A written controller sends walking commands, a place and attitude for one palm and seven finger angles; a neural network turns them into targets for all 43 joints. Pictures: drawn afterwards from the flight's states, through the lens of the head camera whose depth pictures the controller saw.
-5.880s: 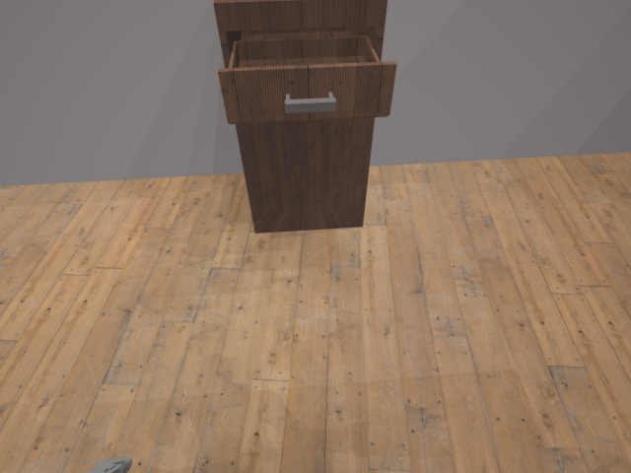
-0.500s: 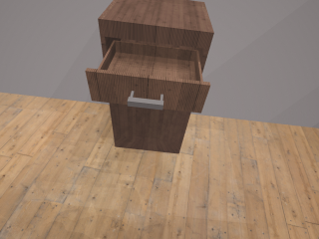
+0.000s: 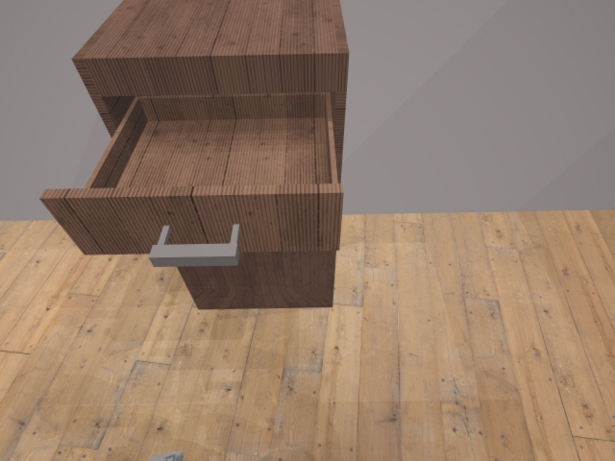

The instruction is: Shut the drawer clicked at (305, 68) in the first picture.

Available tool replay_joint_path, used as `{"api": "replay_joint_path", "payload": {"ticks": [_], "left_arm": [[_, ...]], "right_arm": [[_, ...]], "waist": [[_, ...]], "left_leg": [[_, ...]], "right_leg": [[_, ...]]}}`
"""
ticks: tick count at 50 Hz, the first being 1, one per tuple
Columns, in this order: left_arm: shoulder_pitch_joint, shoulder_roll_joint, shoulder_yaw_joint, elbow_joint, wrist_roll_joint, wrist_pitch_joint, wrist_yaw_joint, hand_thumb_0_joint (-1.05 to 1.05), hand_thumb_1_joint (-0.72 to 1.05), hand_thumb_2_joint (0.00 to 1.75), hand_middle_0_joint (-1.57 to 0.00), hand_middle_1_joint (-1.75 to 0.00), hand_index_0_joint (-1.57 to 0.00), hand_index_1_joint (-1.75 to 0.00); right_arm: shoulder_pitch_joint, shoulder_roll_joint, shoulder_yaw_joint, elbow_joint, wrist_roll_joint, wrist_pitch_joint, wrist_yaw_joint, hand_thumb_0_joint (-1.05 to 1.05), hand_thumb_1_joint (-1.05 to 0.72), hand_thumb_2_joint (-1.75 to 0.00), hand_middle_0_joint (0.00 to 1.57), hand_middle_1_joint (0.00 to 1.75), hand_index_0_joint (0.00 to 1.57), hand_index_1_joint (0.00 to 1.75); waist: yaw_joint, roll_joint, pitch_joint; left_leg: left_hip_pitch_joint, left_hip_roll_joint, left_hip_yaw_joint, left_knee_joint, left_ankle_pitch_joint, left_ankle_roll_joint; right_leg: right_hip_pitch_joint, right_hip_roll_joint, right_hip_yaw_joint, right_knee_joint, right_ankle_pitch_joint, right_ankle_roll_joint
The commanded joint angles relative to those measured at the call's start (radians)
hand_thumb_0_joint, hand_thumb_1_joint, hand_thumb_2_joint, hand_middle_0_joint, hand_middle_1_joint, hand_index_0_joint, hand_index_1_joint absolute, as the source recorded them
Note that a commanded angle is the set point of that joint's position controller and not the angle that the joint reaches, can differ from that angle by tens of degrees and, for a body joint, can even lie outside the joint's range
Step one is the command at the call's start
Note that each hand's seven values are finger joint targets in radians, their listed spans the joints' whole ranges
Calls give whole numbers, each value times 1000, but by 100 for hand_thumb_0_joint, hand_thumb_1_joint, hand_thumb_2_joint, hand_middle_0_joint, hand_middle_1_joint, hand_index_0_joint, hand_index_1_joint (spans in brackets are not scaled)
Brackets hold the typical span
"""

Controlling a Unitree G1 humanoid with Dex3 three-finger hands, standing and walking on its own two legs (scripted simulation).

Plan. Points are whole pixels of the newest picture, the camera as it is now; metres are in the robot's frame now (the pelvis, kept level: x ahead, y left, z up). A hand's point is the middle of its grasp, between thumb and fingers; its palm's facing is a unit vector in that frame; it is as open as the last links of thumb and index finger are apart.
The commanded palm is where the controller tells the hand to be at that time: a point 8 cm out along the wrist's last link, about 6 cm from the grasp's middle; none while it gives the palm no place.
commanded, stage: take the last steps up to it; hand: left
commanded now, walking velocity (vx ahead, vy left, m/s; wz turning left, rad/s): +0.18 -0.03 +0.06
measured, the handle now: (198, 243) +0.42 +0.18 +0.03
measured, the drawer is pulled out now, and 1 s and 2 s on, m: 0.28 0.28 0.28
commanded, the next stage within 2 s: come to a stop and stand still in 0.12 s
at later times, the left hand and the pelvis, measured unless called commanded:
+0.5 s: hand out of the picture +0.05 +0.15 -0.17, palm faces +0.10 -0.99 -0.10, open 7.4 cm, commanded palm none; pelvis +0.10 +0.01 +0.01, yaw +0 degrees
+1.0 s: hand out of the picture +0.11 +0.16 -0.16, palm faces +0.01 -0.98 -0.21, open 7.3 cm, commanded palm none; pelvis +0.08 -0.01 +0.01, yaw -1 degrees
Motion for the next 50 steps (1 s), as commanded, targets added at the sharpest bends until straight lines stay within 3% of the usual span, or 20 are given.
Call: {"api": "replay_joint_path", "payload": {"ticks": [1, 4, 10, 12, 13, 15, 17, 18, 19, 20, 24, 28, 32, 34, 36, 38, 39, 41, 46, 50], "left_arm": [[113, 99, 11, 5, 8, -11, 22, 0, 90, 90, -20, -30, -20, -30], [130, 77, 6, 10, 10, -14, 22, 0, 90, 90, -20, -30, -20, -30], [216, 102, 10, 48, 13, -15, 19, 0, 90, 90, -20, -30, -20, -30], [235, 95, 7, 61, 14, -11, 21, 0, 90, 90, -20, -30, -20, -30], [230, 91, 3, 65, 12, -6, 24, 0, 90, 90, -20, -30, -20, -30], [223, 71, -10, 80, 1, 4, 29, 0, 90, 90, -20, -30, -20, -30], [268, 22, -24, 88, -3, 15, 35, 0, 90, 90, -20, -30, -20, -30], [276, 19, -27, 93, -3, 22, 42, 0, 90, 90, -20, -30, -20, -30], [281, 14, -26, 93, 4, 30, 47, 0, 90, 90, -20, -30, -20, -30], [272, 31, -24, 98, 2, 38, 45, 0, 90, 90, -20, -30, -20, -30], [271, 56, -11, 74, 7, 60, 41, 0, 90, 90, -20, -30, -20, -30], [277, 57, 2, 45, 13, 72, 36, 0, 90, 90, -20, -30, -20, -30], [270, 48, 6, 24, 17, 77, 33, 0, 90, 90, -20, -30, -20, -30], [274, 52, 8, 22, 20, 76, 33, 0, 90, 90, -20, -30, -20, -30], [249, 75, 6, 21, 20, 66, 33, 0, 90, 90, -20, -30, -20, -30], [188, 102, 2, 13, 11, 56, 35, 0, 90, 90, -20, -30, -20, -30], [159, 108, -1, 12, 8, 55, 36, 0, 90, 90, -20, -30, -20, -30], [138, 108, -5, 13, 6, 54, 37, 0, 90, 90, -20, -30, -20, -30], [165, 93, -13, 43, 1, 53, 36, 0, 90, 90, -20, -30, -20, -30], [192, 86, -17, 64, -4, 49, 38, 0, 90, 90, -20, -30, -20, -30]], "right_arm": [[62, -16, -6, -60, -9, 2, 0, 0, -90, -90, 20, 30, 20, 30], [31, -13, -7, -72, -11, 17, 4, 0, -90, -90, 20, 30, 20, 30], [-150, -26, -3, -124, -5, -1, 14, 0, -90, -90, 20, 30, 20, 30], [-192, -17, 5, -128, -2, -9, 10, 0, -90, -90, 20, 30, 20, 30], [-183, -13, 13, -118, 1, -11, 2, 0, -90, -90, 20, 30, 20, 30], [-135, -13, 23, -87, 3, -16, -7, 0, -90, -90, 20, 30, 20, 30], [-108, -80, 19, -77, 5, -31, -23, 0, -90, -90, 20, 30, 20, 30], [-120, -100, 16, -73, 6, -23, -29, 0, -90, -90, 20, 30, 20, 30], [-135, -106, 14, -72, 7, -12, -33, 0, -90, -90, 20, 30, 20, 30], [-155, -88, 19, -73, 11, -8, -39, 0, -90, -90, 20, 30, 20, 30], [-171, -114, 1, -99, 15, 6, -48, 0, -90, -90, 20, 30, 20, 30], [-173, -140, -17, -116, 12, 12, -52, 0, -90, -90, 20, 30, 20, 30], [-187, -150, -23, -123, 7, 13, -49, 0, -90, -90, 20, 30, 20, 30], [-200, -139, -21, -128, 6, 15, -42, 0, -90, -90, 20, 30, 20, 30], [-203, -95, -11, -125, 8, 18, -30, 0, -90, -90, 20, 30, 20, 30], [-183, -58, 1, -107, 6, 31, -18, 0, -90, -90, 20, 30, 20, 30], [-171, -52, 5, -92, 4, 34, -14, 0, -90, -90, 20, 30, 20, 30], [-140, -43, 12, -66, 2, 34, -10, 0, -90, -90, 20, 30, 20, 30], [-101, -50, 29, -23, 2, 24, -13, 0, -90, -90, 20, 30, 20, 30], [-69, -40, 38, -8, 1, 18, -16, 0, -90, -90, 20, 30, 20, 30]], "waist": [[-3, -81, -19], [-12, -128, 4], [48, -124, 2], [62, -86, 5], [53, -83, -7], [33, -63, -51], [45, 48, -97], [51, 43, -90], [50, 12, -41], [49, 69, -48], [49, 48, -26], [49, 55, -98], [59, 43, -127], [68, 14, -120], [62, -97, -90], [34, -182, -48], [29, -184, -18], [22, -128, 8], [41, -44, 67], [47, -13, 67]], "left_leg": [[-92, 52, -17, -48, 105, -16], [-95, 52, 8, -162, 159, -40], [-121, 35, 30, -457, 131, -50], [-60, 13, 36, -551, 118, -50], [-2, 10, 29, -616, 143, -54], [159, -5, 23, -798, 336, -53], [273, 111, -61, -827, 735, -7], [259, 146, -66, -810, 808, 20], [232, 144, -44, -810, 732, 16], [227, 123, -53, -824, 728, 19], [207, 134, -83, -872, 693, 48], [219, 163, -110, -881, 690, 81], [156, 186, -134, -904, 579, 109], [95, 155, -108, -893, 447, 87], [68, 65, -48, -849, 262, 30], [112, -2, 13, -775, 177, -16], [136, -5, 12, -757, 174, -21], [164, 4, 4, -779, 196, -19], [114, 30, -28, -879, 221, -15], [104, 25, -24, -900, 239, -18]], "right_leg": [[-25, -268, 225, -391, 102, -82], [-49, -241, 172, -425, 95, -80], [115, -265, 232, -417, 105, -112], [126, -265, 234, -381, 223, -111], [127, -255, 218, -346, 292, -98], [118, -185, 156, -254, 356, -33], [96, -117, 132, -197, 246, 46], [119, -108, 129, -224, 170, 63], [108, -103, 143, -250, 139, 64], [123, -114, 133, -234, 167, 70], [108, -95, 130, -182, 115, 69], [107, -79, 117, -113, 64, 68], [119, -65, 124, -51, -46, 64], [148, -77, 139, -102, 12, 59], [144, -125, 207, -222, 61, 39], [40, -218, 281, -321, -22, -16], [-13, -231, 288, -358, -96, -33], [-46, -206, 268, -385, -208, -25], [20, -137, 220, -367, -200, 26], [58, -133, 211, -357, -146, 30]]}}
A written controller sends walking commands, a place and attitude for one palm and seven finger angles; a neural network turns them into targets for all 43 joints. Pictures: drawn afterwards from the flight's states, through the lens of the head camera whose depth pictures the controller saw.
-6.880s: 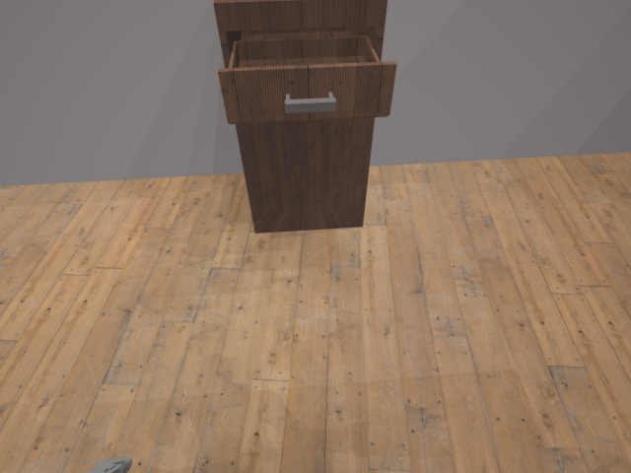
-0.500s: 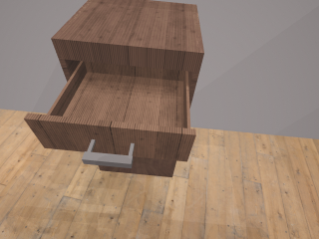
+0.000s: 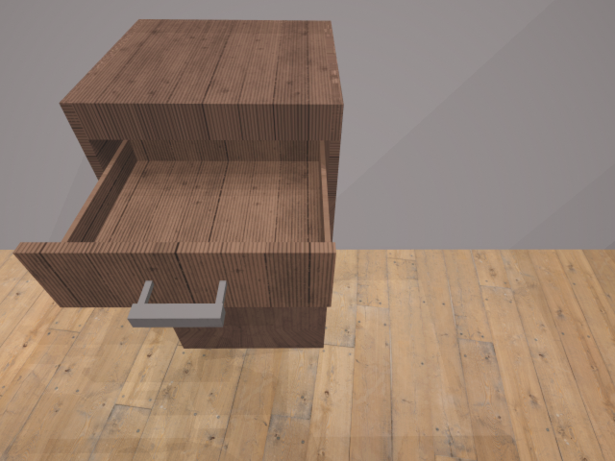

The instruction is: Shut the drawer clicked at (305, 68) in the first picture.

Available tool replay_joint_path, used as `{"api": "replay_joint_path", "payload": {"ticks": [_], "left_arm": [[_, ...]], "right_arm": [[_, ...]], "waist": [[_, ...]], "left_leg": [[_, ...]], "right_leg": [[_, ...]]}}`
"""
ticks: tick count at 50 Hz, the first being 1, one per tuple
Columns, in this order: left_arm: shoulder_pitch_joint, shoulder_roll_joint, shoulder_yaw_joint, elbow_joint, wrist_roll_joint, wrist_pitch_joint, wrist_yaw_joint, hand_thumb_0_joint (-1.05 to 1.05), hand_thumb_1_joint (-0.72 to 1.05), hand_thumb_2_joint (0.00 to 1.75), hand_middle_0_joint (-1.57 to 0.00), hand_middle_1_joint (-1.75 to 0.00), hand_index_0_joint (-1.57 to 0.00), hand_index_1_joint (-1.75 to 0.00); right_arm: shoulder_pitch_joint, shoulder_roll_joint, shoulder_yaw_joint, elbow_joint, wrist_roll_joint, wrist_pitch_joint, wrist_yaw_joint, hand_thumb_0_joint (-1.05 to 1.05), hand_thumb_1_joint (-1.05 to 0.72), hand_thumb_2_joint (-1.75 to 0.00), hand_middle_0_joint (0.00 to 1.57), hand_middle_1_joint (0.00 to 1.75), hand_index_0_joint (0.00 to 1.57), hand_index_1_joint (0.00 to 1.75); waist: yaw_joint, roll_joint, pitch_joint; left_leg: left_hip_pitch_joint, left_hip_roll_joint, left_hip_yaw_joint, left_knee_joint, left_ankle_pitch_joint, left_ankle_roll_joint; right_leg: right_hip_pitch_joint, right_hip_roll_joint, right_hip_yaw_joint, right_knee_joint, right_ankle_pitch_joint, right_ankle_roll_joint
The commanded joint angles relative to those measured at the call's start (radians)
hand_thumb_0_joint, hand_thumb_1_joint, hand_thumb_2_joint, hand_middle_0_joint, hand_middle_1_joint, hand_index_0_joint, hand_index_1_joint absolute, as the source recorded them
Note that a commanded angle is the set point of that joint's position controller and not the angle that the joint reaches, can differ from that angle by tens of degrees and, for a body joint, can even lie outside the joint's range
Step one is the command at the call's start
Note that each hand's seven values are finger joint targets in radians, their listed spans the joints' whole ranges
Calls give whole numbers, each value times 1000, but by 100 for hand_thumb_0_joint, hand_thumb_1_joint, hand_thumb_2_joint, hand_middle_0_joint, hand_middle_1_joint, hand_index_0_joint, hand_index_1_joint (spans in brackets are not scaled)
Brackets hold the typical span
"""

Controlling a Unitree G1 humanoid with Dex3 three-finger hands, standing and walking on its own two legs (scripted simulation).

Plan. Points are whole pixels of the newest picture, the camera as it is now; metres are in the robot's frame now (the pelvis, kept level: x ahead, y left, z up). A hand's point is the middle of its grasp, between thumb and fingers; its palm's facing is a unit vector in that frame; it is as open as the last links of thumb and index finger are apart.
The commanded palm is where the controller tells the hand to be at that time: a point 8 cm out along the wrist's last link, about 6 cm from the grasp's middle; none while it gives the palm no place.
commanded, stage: come to a stop and stand still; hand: left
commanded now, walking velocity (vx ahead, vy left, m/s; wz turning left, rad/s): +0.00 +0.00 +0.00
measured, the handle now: (181, 301) +0.33 +0.20 +0.01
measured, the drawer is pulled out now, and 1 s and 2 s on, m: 0.28 0.28 0.28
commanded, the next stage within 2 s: look again from close up in 1.14 s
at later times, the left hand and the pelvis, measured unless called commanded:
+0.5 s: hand out of the picture -0.01 +0.14 -0.17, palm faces +0.08 -0.99 -0.15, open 7.4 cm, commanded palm none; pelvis +0.04 +0.00 +0.00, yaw +0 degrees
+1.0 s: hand out of the picture +0.04 +0.15 -0.17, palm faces +0.06 -0.98 -0.18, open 7.4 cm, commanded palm none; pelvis +0.07 +0.00 +0.00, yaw +0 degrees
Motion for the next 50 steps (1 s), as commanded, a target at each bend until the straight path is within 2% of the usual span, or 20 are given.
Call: {"api": "replay_joint_path", "payload": {"ticks": [1, 2, 5, 6, 7, 8, 11, 13, 16, 25, 31, 35, 47, 50], "left_arm": [[84, 85, 15, -9, -5, -19, -1, 0, 90, 90, -20, -30, -20, -30], [87, 79, 15, -4, -5, -19, 0, 0, 90, 90, -20, -30, -20, -30], [99, 68, 13, 2, -8, -24, 1, 0, 90, 90, -20, -30, -20, -30], [109, 64, 14, 2, -7, -25, 1, 0, 90, 90, -20, -30, -20, -30], [108, 60, 12, 5, -7, -26, 2, 0, 90, 90, -20, -30, -20, -30], [116, 54, 11, 9, -8, -29, 2, 0, 90, 90, -20, -30, -20, -30], [140, 39, 9, 19, -7, -34, 4, 0, 90, 90, -20, -30, -20, -30], [150, 29, 7, 27, -7, -36, 6, 0, 90, 90, -20, -30, -20, -30], [177, 23, 5, 35, -6, -38, 8, 0, 90, 90, -20, -30, -20, -30], [212, 2, 0, 55, -1, -40, 14, 0, 90, 90, -20, -30, -20, -30], [217, 12, 3, 54, 1, -41, 15, 0, 90, 90, -20, -30, -20, -30], [220, 21, 4, 55, 0, -41, 17, 0, 90, 90, -20, -30, -20, -30], [205, 41, 8, 47, -1, -35, 17, 0, 90, 90, -20, -30, -20, -30], [207, 43, 9, 47, -2, -36, 18, 0, 90, 90, -20, -30, -20, -30]], "right_arm": [[40, -52, 1, -20, 7, -17, -11, 0, -90, -90, 20, 30, 20, 30], [45, -54, 0, -19, 5, -19, -12, 0, -90, -90, 20, 30, 20, 30], [67, -45, 2, -10, 6, -21, -14, 0, -90, -90, 20, 30, 20, 30], [73, -41, 1, -9, 9, -23, -15, 0, -90, -90, 20, 30, 20, 30], [78, -42, 0, -8, 7, -24, -16, 0, -90, -90, 20, 30, 20, 30], [80, -39, 2, -6, 8, -27, -17, 0, -90, -90, 20, 30, 20, 30], [84, -34, 2, -1, 12, -32, -21, 0, -90, -90, 20, 30, 20, 30], [87, -33, 2, 0, 12, -35, -23, 0, -90, -90, 20, 30, 20, 30], [81, -33, 3, 2, 16, -38, -26, 0, -90, -90, 20, 30, 20, 30], [57, -33, 4, 3, 14, -37, -30, 0, -90, -90, 20, 30, 20, 30], [52, -43, 7, -2, 16, -40, -32, 0, -90, -90, 20, 30, 20, 30], [44, -50, 7, -7, 13, -41, -34, 0, -90, -90, 20, 30, 20, 30], [37, -60, 9, -6, 14, -39, -36, 0, -90, -90, 20, 30, 20, 30], [37, -63, 9, -7, 14, -39, -37, 0, -90, -90, 20, 30, 20, 30]], "waist": [[28, -15, 137], [27, 6, 132], [22, 5, 101], [27, -17, 104], [21, -4, 96], [22, 2, 75], [26, -20, 70], [21, -1, 62], [25, -4, 47], [22, -17, 91], [25, -34, 81], [25, -25, 67], [29, -38, 77], [28, -40, 55]], "left_leg": [[2, 46, -89, -93, -48, 24], [1, 43, -89, -91, -41, 22], [21, 44, -88, -82, -11, 22], [23, 45, -86, -84, -17, 25], [27, 45, -87, -82, -1, 23], [38, 48, -89, -82, 22, 25], [54, 54, -87, -85, 47, 28], [64, 56, -91, -84, 79, 28], [79, 59, -85, -81, 107, 34], [98, 57, -85, -80, 124, 37], [106, 55, -79, -75, 152, 41], [113, 52, -73, -59, 178, 40], [110, 46, -66, -50, 186, 39], [123, 45, -62, -42, 207, 41]], "right_leg": [[-129, -162, 182, -213, -105, 29], [-127, -167, 184, -209, -96, 29], [-111, -168, 182, -205, -60, 25], [-103, -163, 174, -212, -57, 28], [-103, -166, 174, -202, -38, 26], [-89, -168, 173, -193, -1, 26], [-70, -159, 157, -184, 67, 30], [-64, -159, 153, -166, 118, 29], [-37, -158, 147, -157, 196, 36], [-58, -159, 142, -153, 246, 43], [-17, -160, 130, -144, 325, 48], [3, -170, 128, -132, 413, 53], [33, -172, 123, -124, 481, 60], [48, -175, 123, -116, 526, 61]]}}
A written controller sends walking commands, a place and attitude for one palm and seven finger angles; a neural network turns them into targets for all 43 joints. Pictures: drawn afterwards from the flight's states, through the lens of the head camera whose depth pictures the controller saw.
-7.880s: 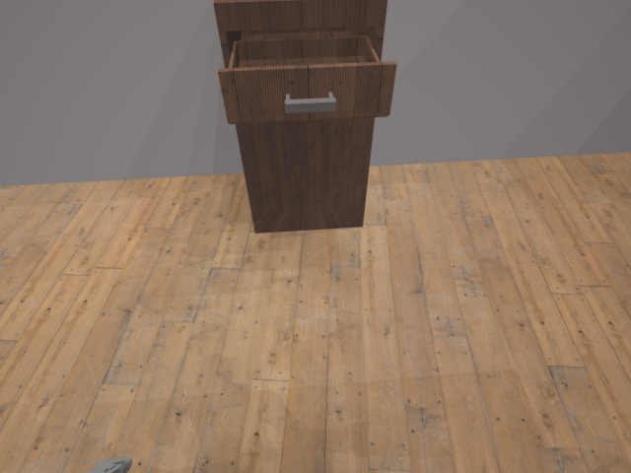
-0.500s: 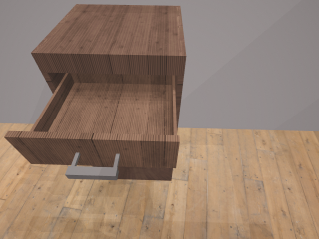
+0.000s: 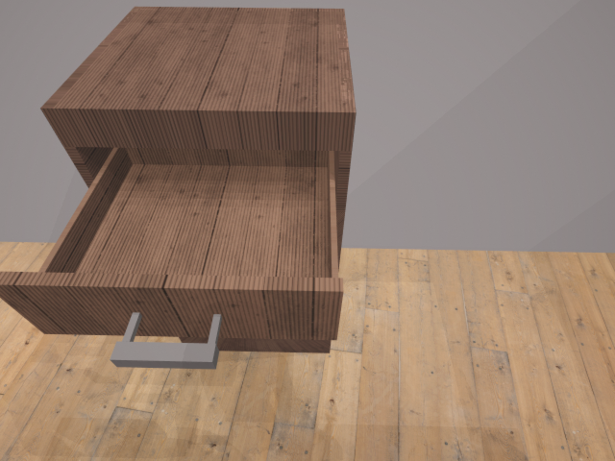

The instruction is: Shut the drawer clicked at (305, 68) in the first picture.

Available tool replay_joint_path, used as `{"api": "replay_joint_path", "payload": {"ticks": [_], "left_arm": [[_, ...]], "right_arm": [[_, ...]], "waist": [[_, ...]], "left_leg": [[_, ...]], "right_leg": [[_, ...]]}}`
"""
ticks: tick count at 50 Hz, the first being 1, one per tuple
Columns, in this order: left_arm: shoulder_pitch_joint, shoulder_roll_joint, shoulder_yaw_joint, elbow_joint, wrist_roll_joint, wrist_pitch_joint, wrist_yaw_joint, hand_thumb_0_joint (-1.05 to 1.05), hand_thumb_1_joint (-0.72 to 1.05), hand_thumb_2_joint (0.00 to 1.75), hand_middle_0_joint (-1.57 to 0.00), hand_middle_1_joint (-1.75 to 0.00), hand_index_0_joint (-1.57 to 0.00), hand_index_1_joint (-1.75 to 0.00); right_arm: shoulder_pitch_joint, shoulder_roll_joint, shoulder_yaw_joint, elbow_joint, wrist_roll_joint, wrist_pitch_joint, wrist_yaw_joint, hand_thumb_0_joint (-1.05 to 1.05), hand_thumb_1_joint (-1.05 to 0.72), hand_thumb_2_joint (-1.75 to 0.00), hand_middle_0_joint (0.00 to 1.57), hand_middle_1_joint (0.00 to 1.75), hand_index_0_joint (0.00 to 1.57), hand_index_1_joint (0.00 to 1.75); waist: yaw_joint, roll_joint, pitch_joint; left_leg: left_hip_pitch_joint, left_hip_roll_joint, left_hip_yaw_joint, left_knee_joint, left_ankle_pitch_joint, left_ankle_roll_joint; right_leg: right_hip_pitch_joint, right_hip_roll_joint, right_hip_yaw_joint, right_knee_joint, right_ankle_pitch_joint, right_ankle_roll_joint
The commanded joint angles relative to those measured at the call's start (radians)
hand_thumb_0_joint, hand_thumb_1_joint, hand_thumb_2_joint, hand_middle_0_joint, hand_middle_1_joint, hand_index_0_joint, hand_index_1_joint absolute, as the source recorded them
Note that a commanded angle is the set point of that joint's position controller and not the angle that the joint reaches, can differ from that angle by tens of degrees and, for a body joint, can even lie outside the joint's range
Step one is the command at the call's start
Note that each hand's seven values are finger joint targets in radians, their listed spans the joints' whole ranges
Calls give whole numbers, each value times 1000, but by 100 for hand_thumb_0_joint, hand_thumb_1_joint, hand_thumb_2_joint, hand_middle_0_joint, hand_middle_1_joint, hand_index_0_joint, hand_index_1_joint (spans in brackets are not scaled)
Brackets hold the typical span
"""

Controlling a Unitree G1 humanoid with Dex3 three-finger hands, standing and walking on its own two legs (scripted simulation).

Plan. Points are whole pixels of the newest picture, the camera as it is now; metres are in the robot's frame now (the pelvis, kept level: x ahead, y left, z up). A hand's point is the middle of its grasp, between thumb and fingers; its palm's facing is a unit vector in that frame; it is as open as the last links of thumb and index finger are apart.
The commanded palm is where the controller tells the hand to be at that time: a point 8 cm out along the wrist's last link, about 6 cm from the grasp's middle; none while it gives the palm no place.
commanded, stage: come to a stop and stand still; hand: left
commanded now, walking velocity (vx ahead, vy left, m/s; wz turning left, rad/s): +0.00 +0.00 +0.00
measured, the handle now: (171, 338) +0.26 +0.20 +0.01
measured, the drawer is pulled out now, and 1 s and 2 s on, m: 0.28 0.28 0.28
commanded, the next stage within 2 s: look again from close up in 0.14 s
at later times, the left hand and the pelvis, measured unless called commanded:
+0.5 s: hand out of the picture +0.00 +0.21 -0.19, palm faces -0.01 -0.98 -0.20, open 7.4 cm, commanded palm none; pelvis -0.01 +0.04 -0.01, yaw -2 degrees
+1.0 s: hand out of the picture +0.00 +0.23 -0.18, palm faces -0.03 -0.98 -0.21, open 7.4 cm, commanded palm none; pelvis -0.01 +0.06 -0.01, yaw -3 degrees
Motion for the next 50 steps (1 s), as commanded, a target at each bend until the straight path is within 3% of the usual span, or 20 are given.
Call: {"api": "replay_joint_path", "payload": {"ticks": [1, 5, 11, 12, 13, 14, 15, 16, 17, 18, 19, 20, 21, 22, 25, 29, 32, 37, 44, 50], "left_arm": [[118, 99, 20, -2, 1, -7, 5, 0, 90, 90, -20, -30, -20, -30], [115, 101, 21, -1, 0, -7, 6, 0, 90, 90, -20, -30, -20, -30], [113, 97, 19, -1, 0, -4, 3, 0, 90, 90, -20, -30, -20, -30], [158, 132, 9, -8, 19, -48, 38, 0, 90, 90, -20, -30, -20, -30], [134, 168, 25, -50, 21, -54, 31, 0, 90, 90, -20, -30, -20, -30], [93, 160, 18, -69, 19, -56, 22, 0, 90, 90, -20, -30, -20, -30], [94, 159, 13, -69, 16, -57, 19, 0, 90, 90, -20, -30, -20, -30], [65, 170, 17, -91, 9, -52, 14, 0, 90, 90, -20, -30, -20, -30], [66, 154, 15, -109, 4, -48, 15, 0, 90, 90, -20, -30, -20, -30], [68, 128, 11, -117, 1, -40, 16, 0, 90, 90, -20, -30, -20, -30], [76, 109, 11, -126, 3, -28, 16, 0, 90, 90, -20, -30, -20, -30], [80, 100, 10, -131, 6, -18, 15, 0, 90, 90, -20, -30, -20, -30], [65, 108, 8, -132, 5, -4, 10, 0, 90, 90, -20, -30, -20, -30], [64, 113, 6, -131, 6, 2, 8, 0, 90, 90, -20, -30, -20, -30], [62, 122, 3, -135, 4, 6, 3, 0, 90, 90, -20, -30, -20, -30], [37, 134, 7, -152, 5, 16, -2, 0, 90, 90, -20, -30, -20, -30], [35, 144, 8, -158, 3, 17, -6, 0, 90, 90, -20, -30, -20, -30], [25, 153, 9, -159, 0, 13, -6, 0, 90, 90, -20, -30, -20, -30], [31, 156, 7, -141, -1, 14, -3, 0, 90, 90, -20, -30, -20, -30], [46, 148, 10, -139, 1, 29, -2, 0, 90, 90, -20, -30, -20, -30]], "right_arm": [[70, -64, -6, -16, 8, -7, -8, 0, -90, -90, 20, 30, 20, 30], [69, -67, -7, -16, 6, -7, -9, 0, -90, -90, 20, 30, 20, 30], [64, -71, -7, -14, 7, -8, -9, 0, -90, -90, 20, 30, 20, 30], [-65, -107, -8, -108, 17, -23, 13, 0, -90, -90, 20, 30, 20, 30], [-11, -53, -10, -150, 10, -11, 19, 0, -90, -90, 20, 30, 20, 30], [18, -58, -21, -146, 4, -11, 16, 0, -90, -90, 20, 30, 20, 30], [49, -47, -15, -134, 8, -14, 18, 0, -90, -90, 20, 30, 20, 30], [94, -61, -17, -131, 3, -19, 23, 0, -90, -90, 20, 30, 20, 30], [120, -91, -20, -132, 4, -23, 21, 0, -90, -90, 20, 30, 20, 30], [120, -116, -25, -134, 2, -26, 17, 0, -90, -90, 20, 30, 20, 30], [103, -129, -24, -143, 4, -23, 13, 0, -90, -90, 20, 30, 20, 30], [76, -124, -21, -148, 5, -20, 11, 0, -90, -90, 20, 30, 20, 30], [49, -120, -17, -154, 4, -17, 11, 0, -90, -90, 20, 30, 20, 30], [43, -120, -14, -156, 1, -14, 12, 0, -90, -90, 20, 30, 20, 30], [32, -123, -10, -168, 3, -13, 17, 0, -90, -90, 20, 30, 20, 30], [43, -143, -15, -168, 0, -16, 19, 0, -90, -90, 20, 30, 20, 30], [42, -158, -16, -167, 1, -21, 19, 0, -90, -90, 20, 30, 20, 30], [54, -159, -17, -159, 5, -28, 17, 0, -90, -90, 20, 30, 20, 30], [52, -148, -14, -137, 8, -25, 17, 0, -90, -90, 20, 30, 20, 30], [53, -172, -29, -128, 9, -17, 11, 0, -90, -90, 20, 30, 20, 30]], "waist": [[3, -47, 43], [0, -29, 40], [4, -11, 62], [37, -58, 93], [-17, -68, 54], [-39, 13, 13], [-45, -19, -36], [-54, -22, -130], [-56, -64, -169], [-48, -66, -165], [-29, -62, -116], [-19, -16, -48], [-10, 81, 34], [-5, 93, 83], [3, 21, 118], [1, 35, 92], [10, 53, 43], [6, 22, -26], [0, 10, -3], [-7, 30, -4]], "left_leg": [[26, 64, -66, -13, 279, 48], [37, 65, -66, -11, 303, 49], [39, 66, -72, -25, 300, 53], [-124, 50, -3, 271, 230, 25], [-208, 6, -60, 313, -89, 51], [-208, 0, -44, 280, -121, 64], [-173, 9, -37, 218, -94, 56], [-93, -11, -20, 143, 30, 52], [-40, 10, -57, 144, 169, 68], [-9, 51, -91, 165, 309, 87], [-46, 77, -114, 162, 315, 98], [-68, 80, -119, 151, 309, 92], [-94, 80, -127, 109, 264, 94], [-138, 80, -157, 91, 232, 101], [-169, 65, -161, 53, 130, 101], [-150, 75, -186, -11, 54, 109], [-118, 90, -207, -39, 80, 118], [-43, 86, -185, -4, 252, 113], [-16, 80, -162, 2, 305, 102], [0, 142, -242, -16, 399, 129]], "right_leg": [[-57, -158, 113, -46, 577, 47], [-57, -160, 113, -41, 588, 44], [-69, -155, 109, -55, 504, 37], [-145, -218, 226, -35, 1034, 123], [-53, -264, 205, 40, 1193, 76], [-19, -262, 178, 83, 1223, 14], [-21, -233, 149, 89, 1096, -19], [15, -202, 139, 171, 1056, -21], [-14, -173, 123, 212, 900, -5], [-75, -142, 113, 209, 720, 8], [-113, -123, 118, 151, 504, 14], [-153, -115, 132, 121, 384, 9], [-198, -103, 133, 112, 251, 11], [-213, -89, 132, 100, 157, 10], [-224, -87, 147, 73, 82, 6], [-226, -80, 129, 92, 7, 16], [-209, -82, 116, 109, 9, 25], [-184, -98, 123, 103, 95, 30], [-193, -115, 126, 83, 151, 36], [-230, -94, 80, 135, 90, 53]]}}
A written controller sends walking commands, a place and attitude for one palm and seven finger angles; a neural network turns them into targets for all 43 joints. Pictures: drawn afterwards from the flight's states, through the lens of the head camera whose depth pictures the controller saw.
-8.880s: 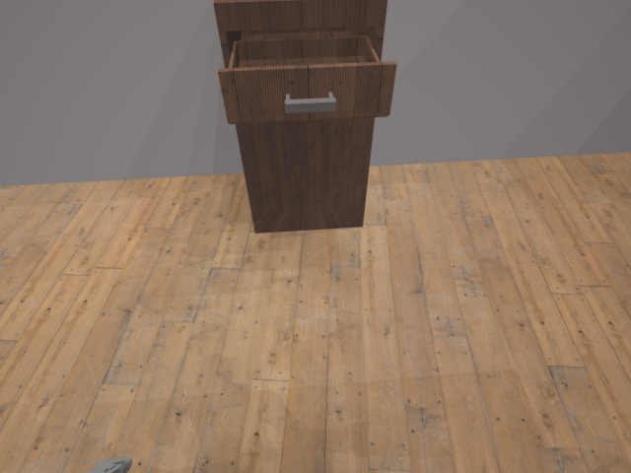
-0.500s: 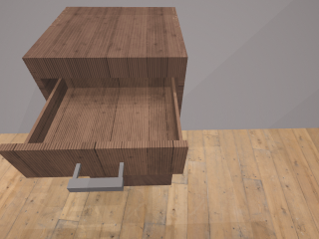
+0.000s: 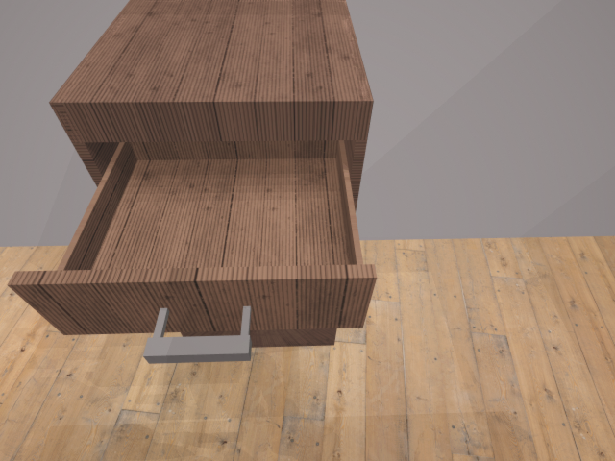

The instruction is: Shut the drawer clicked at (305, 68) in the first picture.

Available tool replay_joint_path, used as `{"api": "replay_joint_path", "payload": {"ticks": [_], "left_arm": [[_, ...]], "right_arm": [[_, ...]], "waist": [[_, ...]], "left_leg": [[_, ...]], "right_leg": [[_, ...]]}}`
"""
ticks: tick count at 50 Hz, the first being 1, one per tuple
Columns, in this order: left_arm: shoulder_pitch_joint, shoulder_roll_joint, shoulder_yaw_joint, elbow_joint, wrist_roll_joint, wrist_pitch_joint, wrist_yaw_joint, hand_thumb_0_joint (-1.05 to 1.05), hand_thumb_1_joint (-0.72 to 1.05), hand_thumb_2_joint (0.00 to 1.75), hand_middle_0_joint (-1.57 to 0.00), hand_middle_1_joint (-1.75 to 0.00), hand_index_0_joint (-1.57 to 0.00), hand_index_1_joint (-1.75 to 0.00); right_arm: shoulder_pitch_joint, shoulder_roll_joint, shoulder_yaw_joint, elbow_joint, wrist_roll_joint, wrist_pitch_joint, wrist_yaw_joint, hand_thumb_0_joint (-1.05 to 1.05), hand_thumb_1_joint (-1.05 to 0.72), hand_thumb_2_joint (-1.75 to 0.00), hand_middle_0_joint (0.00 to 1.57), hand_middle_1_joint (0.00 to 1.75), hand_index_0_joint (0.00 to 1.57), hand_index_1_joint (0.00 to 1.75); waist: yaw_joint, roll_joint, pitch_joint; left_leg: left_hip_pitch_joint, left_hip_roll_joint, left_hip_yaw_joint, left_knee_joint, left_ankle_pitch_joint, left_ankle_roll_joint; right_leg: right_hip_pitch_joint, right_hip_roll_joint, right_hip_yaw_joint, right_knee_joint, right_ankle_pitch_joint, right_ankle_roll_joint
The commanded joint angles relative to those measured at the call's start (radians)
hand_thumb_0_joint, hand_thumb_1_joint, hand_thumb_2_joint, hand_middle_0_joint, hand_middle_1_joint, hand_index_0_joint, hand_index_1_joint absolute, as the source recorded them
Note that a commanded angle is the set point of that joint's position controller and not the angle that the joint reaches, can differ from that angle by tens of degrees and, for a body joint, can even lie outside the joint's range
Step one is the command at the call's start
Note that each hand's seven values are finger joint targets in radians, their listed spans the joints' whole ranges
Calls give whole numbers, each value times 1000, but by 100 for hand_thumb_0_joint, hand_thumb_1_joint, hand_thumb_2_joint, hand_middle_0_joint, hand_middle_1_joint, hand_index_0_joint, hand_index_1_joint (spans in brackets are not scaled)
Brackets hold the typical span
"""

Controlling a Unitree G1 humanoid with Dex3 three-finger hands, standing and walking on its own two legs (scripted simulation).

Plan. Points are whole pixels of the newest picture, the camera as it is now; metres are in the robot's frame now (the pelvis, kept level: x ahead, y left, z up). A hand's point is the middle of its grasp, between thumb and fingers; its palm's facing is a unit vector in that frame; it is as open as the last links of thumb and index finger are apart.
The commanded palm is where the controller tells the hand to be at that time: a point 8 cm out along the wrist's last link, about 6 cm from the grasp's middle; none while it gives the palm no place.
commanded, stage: shuffle to correct the standing spot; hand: left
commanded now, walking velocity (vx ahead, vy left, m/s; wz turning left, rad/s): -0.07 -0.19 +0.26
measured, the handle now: (202, 332) +0.27 +0.16 +0.02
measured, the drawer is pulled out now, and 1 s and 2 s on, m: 0.28 0.28 0.28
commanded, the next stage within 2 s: come to a stop and stand still in 0.12 s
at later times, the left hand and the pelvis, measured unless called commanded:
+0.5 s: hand out of the picture -0.04 +0.08 -0.16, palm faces +0.12 -0.97 -0.21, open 7.4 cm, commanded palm none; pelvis -0.02 -0.08 +0.00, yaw +4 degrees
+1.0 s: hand out of the picture -0.05 +0.13 -0.17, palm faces +0.16 -0.97 -0.20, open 7.4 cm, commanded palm none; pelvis -0.02 -0.04 +0.00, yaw +5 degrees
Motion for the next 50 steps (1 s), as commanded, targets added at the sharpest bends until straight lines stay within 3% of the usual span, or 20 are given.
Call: {"api": "replay_joint_path", "payload": {"ticks": [1, 7, 10, 12, 13, 14, 16, 18, 22, 26, 34, 36, 39, 41, 42, 43, 44, 46, 48, 50], "left_arm": [[78, 94, 26, -36, 3, -7, 4, 0, 90, 90, -20, -30, -20, -30], [77, 92, 37, -65, 13, 8, -3, 0, 90, 90, -20, -30, -20, -30], [101, 91, 42, -71, 15, 4, -3, 0, 90, 90, -20, -30, -20, -30], [105, 108, 47, -80, 16, -3, -2, 0, 90, 90, -20, -30, -20, -30], [103, 132, 50, -81, 16, -13, 2, 0, 90, 90, -20, -30, -20, -30], [93, 144, 48, -85, 14, -25, 7, 0, 90, 90, -20, -30, -20, -30], [80, 135, 41, -93, 18, -36, 10, 0, 90, 90, -20, -30, -20, -30], [71, 128, 37, -83, 15, -45, 8, 0, 90, 90, -20, -30, -20, -30], [146, 141, 44, -63, 14, -55, 12, 0, 90, 90, -20, -30, -20, -30], [181, 136, 47, -53, 13, -51, 18, 0, 90, 90, -20, -30, -20, -30], [129, 141, 46, -67, 22, -41, 16, 0, 90, 90, -20, -30, -20, -30], [114, 158, 47, -72, 25, -39, 11, 0, 90, 90, -20, -30, -20, -30], [101, 153, 42, -65, 17, -36, 8, 0, 90, 90, -20, -30, -20, -30], [89, 139, 39, -77, 14, -33, 5, 0, 90, 90, -20, -30, -20, -30], [106, 106, 34, -84, 10, -29, 5, 0, 90, 90, -20, -30, -20, -30], [126, 79, 28, -82, 11, -24, 9, 0, 90, 90, -20, -30, -20, -30], [138, 70, 26, -73, 12, -24, 10, 0, 90, 90, -20, -30, -20, -30], [124, 100, 26, -50, 5, -22, 4, 0, 90, 90, -20, -30, -20, -30], [122, 96, 24, -41, 6, -30, 2, 0, 90, 90, -20, -30, -20, -30], [119, 91, 23, -40, 4, -36, 0, 0, 90, 90, -20, -30, -20, -30]], "right_arm": [[50, -140, -32, -34, 6, -7, -16, 0, -90, -90, 20, 30, 20, 30], [48, -172, -58, -51, -2, 9, -18, 0, -90, -90, 20, 30, 20, 30], [18, -165, -63, -70, -3, 17, -12, 0, -90, -90, 20, 30, 20, 30], [-5, -127, -56, -86, 0, 22, -7, 0, -90, -90, 20, 30, 20, 30], [-13, -76, -44, -92, 3, 27, -3, 0, -90, -90, 20, 30, 20, 30], [-41, -54, -36, -99, 2, 33, 0, 0, -90, -90, 20, 30, 20, 30], [-51, -64, -40, -100, -2, 41, 2, 0, -90, -90, 20, 30, 20, 30], [-45, -61, -39, -75, -2, 39, 7, 0, -90, -90, 20, 30, 20, 30], [-72, -74, -37, -81, 3, 42, 5, 0, -90, -90, 20, 30, 20, 30], [-113, -86, -37, -106, 8, 55, 2, 0, -90, -90, 20, 30, 20, 30], [-158, -74, -35, -135, 10, 59, 13, 0, -90, -90, 20, 30, 20, 30], [-142, -64, -32, -132, 12, 51, 16, 0, -90, -90, 20, 30, 20, 30], [-81, -53, -24, -101, 8, 37, 15, 0, -90, -90, 20, 30, 20, 30], [-19, -81, -27, -78, 6, 23, 12, 0, -90, -90, 20, 30, 20, 30], [-11, -116, -31, -80, 3, 18, 7, 0, -90, -90, 20, 30, 20, 30], [-23, -126, -26, -82, 3, 21, 2, 0, -90, -90, 20, 30, 20, 30], [-49, -113, -16, -86, 3, 22, -5, 0, -90, -90, 20, 30, 20, 30], [-64, -82, -4, -86, 7, 15, -5, 0, -90, -90, 20, 30, 20, 30], [-41, -69, -1, -79, 6, 13, -7, 0, -90, -90, 20, 30, 20, 30], [-13, -67, 0, -74, 6, 8, -7, 0, -90, -90, 20, 30, 20, 30]], "waist": [[3, 50, 6], [-3, 100, -16], [10, 71, -32], [17, -45, -23], [14, -163, -20], [25, -180, -1], [21, -94, 33], [12, -46, 61], [45, -49, 30], [66, -82, 7], [46, -125, 16], [40, -130, 19], [11, -106, 18], [-6, -38, -1], [5, 60, -14], [27, 96, 0], [40, 70, 34], [39, 121, 50], [30, 40, 50], [22, 9, 20]], "left_leg": [[101, 234, -278, -126, 432, 48], [44, 294, -365, -142, 336, 90], [-62, 241, -305, -87, 268, 49], [-145, 141, -178, 30, 157, -4], [-181, 55, -90, 135, -2, -38], [-216, 27, -84, 259, -179, -52], [-267, 49, -130, 425, -228, -51], [-292, 56, -124, 487, -172, -64], [-349, 52, -100, 483, -152, -87], [-360, 45, -101, 471, -135, -93], [-221, 53, -83, 323, -98, -88], [-139, 44, -59, 223, -91, -81], [36, 34, -32, 47, 46, -65], [161, 92, -65, -51, 235, -37], [181, 174, -158, -34, 405, 9], [124, 229, -202, -45, 443, 46], [57, 218, -185, -46, 378, 46], [0, 167, -174, -88, 281, 13], [17, 149, -150, -66, 291, -6], [46, 148, -142, -82, 277, -13]], "right_leg": [[-132, -19, 11, 2, 104, -23], [-189, -8, 12, 93, -24, -29], [-88, -14, 23, -18, 86, -41], [-34, -85, 96, -103, 160, -77], [-28, -173, 186, -187, 146, -120], [-60, -252, 253, -254, 178, -161], [-88, -290, 282, -270, 258, -199], [-53, -258, 232, -229, 410, -206], [119, -253, 181, -153, 786, -186], [188, -255, 167, -120, 927, -179], [47, -252, 142, -156, 663, -211], [4, -238, 123, -155, 603, -200], [-84, -185, 77, -113, 511, -143], [-134, -121, 38, -16, 422, -95], [-164, -71, 9, 17, 300, -55], [-147, -45, 0, -30, 115, -34], [-113, -50, 17, -110, 97, -21], [-46, -74, 32, -139, 166, -32], [-33, -91, 39, -147, 258, -47], [-17, -100, 40, -153, 294, -54]]}}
